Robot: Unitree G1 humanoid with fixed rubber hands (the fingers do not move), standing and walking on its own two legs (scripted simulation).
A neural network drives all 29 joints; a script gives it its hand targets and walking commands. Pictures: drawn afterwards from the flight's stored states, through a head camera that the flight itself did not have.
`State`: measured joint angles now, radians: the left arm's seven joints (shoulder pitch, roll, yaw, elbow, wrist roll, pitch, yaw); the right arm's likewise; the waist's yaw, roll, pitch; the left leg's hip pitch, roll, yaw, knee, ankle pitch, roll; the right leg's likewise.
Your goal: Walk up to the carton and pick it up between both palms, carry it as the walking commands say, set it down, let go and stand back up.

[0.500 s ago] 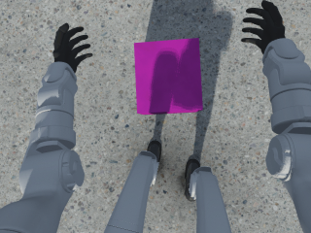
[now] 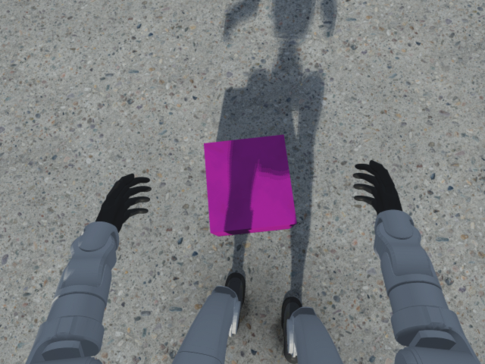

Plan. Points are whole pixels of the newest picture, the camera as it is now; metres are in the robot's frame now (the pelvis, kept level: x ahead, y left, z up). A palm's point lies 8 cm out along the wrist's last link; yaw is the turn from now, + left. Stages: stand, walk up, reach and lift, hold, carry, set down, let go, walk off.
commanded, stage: let go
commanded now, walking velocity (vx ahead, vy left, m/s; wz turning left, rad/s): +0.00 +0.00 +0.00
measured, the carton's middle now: (248, 188) +0.49 +0.07 -0.62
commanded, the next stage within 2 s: stand in 0.96 s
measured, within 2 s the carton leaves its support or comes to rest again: neither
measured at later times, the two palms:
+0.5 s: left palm (112, 302) +0.19 +0.21 -0.01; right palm (470, 310) +0.24 -0.25 -0.02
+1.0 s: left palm (108, 294) +0.20 +0.22 -0.02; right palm out of the picture +0.22 -0.26 -0.02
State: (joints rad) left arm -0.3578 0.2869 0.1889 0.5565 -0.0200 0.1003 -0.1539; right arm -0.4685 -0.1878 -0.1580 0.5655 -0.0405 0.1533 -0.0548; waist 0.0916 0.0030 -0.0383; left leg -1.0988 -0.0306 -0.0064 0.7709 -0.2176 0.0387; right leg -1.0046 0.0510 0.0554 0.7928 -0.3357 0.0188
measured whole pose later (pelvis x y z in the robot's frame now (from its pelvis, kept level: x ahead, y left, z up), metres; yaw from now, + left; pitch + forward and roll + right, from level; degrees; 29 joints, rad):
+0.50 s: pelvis +0.05 -0.03 +0.05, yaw +2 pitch +2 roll +1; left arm 0.23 0.22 0.02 0.41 -0.02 0.07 -0.07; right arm 0.17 -0.20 -0.07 0.48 -0.02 0.05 0.03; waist 0.04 0.00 0.06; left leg -0.28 -0.04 -0.03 0.44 -0.20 0.01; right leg -0.19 0.03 0.05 0.46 -0.32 -0.03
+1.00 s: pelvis +0.06 -0.03 +0.05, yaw +3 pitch -2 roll +1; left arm 0.21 0.25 0.03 0.45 0.01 0.17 -0.01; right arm 0.22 -0.24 -0.01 0.52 -0.02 0.08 0.01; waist 0.01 -0.03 0.03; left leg -0.19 -0.04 -0.04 0.47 -0.25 0.00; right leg -0.08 0.03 0.04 0.48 -0.36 -0.03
